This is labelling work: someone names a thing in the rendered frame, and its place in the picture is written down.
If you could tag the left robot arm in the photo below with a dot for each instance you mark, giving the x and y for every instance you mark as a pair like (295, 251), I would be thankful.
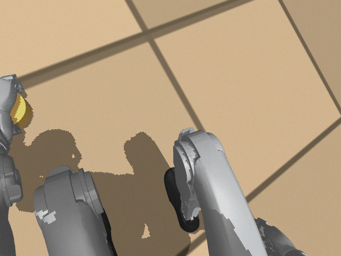
(10, 185)

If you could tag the left robot hand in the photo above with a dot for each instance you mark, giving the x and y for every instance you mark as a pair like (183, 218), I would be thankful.
(9, 87)

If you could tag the left robot foot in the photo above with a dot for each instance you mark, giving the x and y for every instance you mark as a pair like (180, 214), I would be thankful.
(108, 230)

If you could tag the tin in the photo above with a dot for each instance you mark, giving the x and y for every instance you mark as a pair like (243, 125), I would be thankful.
(21, 111)

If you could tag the right robot foot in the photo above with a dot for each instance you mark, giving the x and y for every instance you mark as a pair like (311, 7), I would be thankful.
(175, 199)

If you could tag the right robot hand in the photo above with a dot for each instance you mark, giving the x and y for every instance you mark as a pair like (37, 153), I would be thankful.
(275, 242)

